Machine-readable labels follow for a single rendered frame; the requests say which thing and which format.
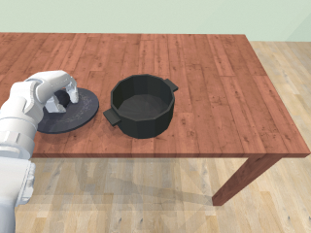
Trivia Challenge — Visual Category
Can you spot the knob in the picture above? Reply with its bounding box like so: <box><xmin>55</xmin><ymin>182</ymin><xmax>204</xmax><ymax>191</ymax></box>
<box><xmin>54</xmin><ymin>90</ymin><xmax>70</xmax><ymax>107</ymax></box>

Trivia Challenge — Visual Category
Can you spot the robot left upper arm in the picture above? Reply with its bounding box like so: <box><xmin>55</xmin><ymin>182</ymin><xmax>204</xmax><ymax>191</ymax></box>
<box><xmin>0</xmin><ymin>156</ymin><xmax>36</xmax><ymax>233</ymax></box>

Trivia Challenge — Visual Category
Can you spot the lid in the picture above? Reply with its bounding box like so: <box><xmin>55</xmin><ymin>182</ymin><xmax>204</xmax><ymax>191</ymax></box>
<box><xmin>37</xmin><ymin>87</ymin><xmax>99</xmax><ymax>134</ymax></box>

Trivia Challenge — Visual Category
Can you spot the robot left forearm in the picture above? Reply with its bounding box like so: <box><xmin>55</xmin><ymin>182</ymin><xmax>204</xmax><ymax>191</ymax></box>
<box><xmin>0</xmin><ymin>77</ymin><xmax>53</xmax><ymax>160</ymax></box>

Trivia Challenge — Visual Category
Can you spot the robot left hand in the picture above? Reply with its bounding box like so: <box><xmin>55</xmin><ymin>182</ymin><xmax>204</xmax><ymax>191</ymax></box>
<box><xmin>29</xmin><ymin>70</ymin><xmax>79</xmax><ymax>113</ymax></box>

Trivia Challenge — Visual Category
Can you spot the pot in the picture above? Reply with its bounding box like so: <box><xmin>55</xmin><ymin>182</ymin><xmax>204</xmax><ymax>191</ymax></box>
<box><xmin>103</xmin><ymin>74</ymin><xmax>179</xmax><ymax>139</ymax></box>

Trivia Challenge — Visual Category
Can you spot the table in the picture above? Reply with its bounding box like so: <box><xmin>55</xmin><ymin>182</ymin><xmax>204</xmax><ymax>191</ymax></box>
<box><xmin>0</xmin><ymin>32</ymin><xmax>311</xmax><ymax>207</ymax></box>

